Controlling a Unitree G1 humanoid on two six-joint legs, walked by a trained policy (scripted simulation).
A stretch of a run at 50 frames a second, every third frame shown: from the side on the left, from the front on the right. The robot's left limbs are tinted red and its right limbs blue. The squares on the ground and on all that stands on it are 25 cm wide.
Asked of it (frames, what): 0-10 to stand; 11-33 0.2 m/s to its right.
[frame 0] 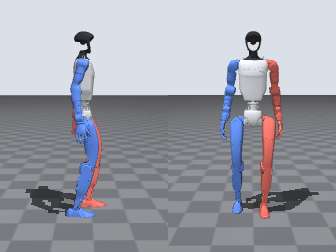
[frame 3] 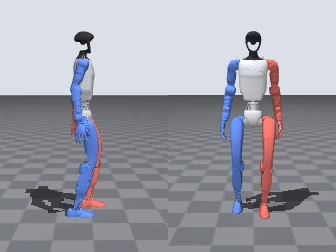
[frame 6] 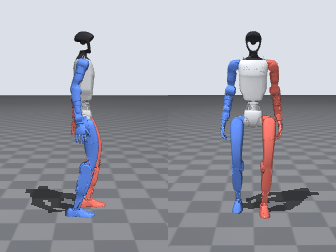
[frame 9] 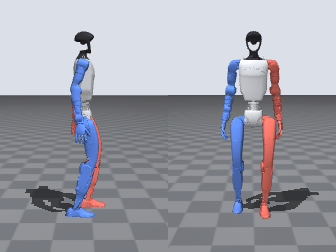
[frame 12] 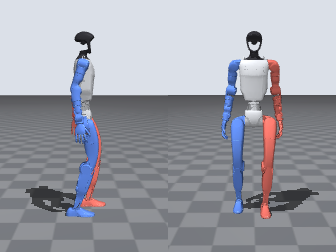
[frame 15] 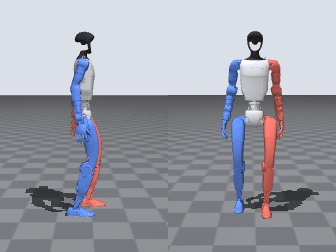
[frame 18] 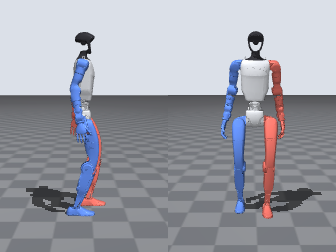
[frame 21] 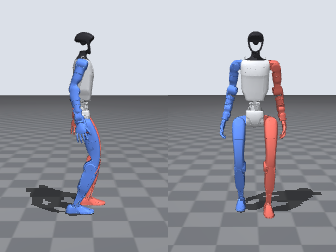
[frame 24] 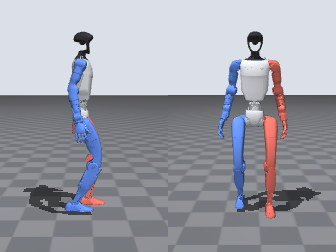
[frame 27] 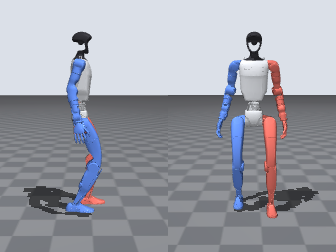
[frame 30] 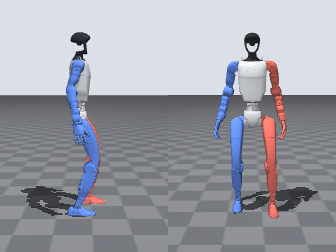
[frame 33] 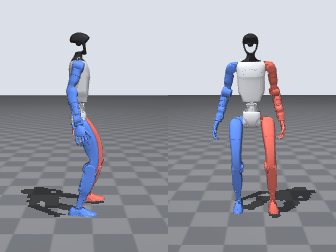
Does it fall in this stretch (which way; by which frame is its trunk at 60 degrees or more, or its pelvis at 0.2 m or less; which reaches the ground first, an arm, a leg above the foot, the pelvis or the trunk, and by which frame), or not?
no
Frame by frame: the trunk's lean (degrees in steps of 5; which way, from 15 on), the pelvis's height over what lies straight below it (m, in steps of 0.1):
0: 0, 0.8
3: 0, 0.8
6: 0, 0.8
9: 0, 0.8
12: 0, 0.8
15: 0, 0.8
18: 0, 0.8
21: 0, 0.8
24: 0, 0.8
27: 0, 0.8
30: 0, 0.8
33: 0, 0.8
